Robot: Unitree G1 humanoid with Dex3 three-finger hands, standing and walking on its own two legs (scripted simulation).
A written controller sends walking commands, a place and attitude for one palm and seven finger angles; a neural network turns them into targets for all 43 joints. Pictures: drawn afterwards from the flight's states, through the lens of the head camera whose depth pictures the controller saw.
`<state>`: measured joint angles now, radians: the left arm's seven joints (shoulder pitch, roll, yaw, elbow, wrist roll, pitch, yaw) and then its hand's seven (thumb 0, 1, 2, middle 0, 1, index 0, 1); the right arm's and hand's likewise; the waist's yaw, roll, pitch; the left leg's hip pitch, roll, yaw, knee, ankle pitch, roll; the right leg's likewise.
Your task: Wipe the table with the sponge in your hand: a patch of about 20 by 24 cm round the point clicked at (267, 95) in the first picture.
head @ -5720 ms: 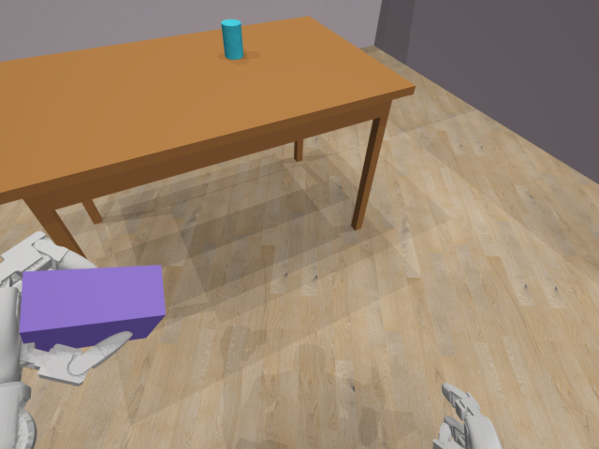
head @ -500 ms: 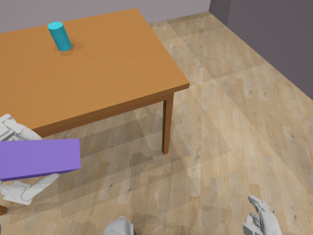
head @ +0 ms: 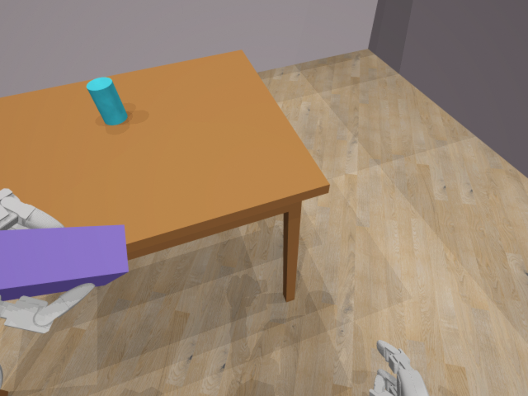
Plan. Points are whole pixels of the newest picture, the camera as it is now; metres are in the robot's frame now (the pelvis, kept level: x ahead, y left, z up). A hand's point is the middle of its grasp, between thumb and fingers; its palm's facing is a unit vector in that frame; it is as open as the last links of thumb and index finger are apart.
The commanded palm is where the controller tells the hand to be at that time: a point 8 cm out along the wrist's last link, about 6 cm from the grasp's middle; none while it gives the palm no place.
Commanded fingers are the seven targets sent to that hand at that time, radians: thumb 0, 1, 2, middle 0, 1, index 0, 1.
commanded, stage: take the last steps up to it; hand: left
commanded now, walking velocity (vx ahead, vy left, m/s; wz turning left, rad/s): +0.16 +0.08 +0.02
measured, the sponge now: (77, 261) +0.22 +0.22 +0.17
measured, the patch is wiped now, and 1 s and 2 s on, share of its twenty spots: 0.00 0.00 0.00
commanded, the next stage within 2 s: come to a stop and stand still in 0.16 s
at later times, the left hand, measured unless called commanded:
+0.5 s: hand (74, 217) +0.28 +0.25 +0.18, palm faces +0.39 -0.80 -0.45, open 9.5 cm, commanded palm +0.22 +0.28 +0.19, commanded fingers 0.00 0.10 1.30 -1.20 -1.60 -1.20 -1.60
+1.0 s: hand (118, 269) +0.22 +0.19 +0.15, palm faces +0.31 -0.86 -0.41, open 9.5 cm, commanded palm +0.18 +0.23 +0.19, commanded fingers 0.00 0.10 1.30 -1.20 -1.60 -1.20 -1.60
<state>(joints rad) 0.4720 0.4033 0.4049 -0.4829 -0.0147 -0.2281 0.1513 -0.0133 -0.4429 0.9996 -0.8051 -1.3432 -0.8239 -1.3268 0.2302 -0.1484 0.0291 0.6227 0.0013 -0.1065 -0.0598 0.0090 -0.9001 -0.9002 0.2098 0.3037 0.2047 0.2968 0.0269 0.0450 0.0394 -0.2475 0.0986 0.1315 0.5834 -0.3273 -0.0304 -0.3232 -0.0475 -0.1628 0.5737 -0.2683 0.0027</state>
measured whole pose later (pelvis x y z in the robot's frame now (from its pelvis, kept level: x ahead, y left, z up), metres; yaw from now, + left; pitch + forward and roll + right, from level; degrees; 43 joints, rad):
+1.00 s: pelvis +0.01 -0.04 +0.01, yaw -2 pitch -2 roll +1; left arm 0.47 0.32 0.30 -0.37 -0.04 -0.18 0.08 -0.01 -0.45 1.00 -0.80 -1.35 -0.82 -1.33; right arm 0.25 -0.28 -0.02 0.60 0.01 -0.12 -0.05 0.01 -0.91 -0.90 0.20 0.30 0.20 0.30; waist 0.01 0.03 0.03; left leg -0.29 0.04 -0.01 0.53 -0.24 0.01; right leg -0.24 0.04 -0.07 0.49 -0.22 -0.07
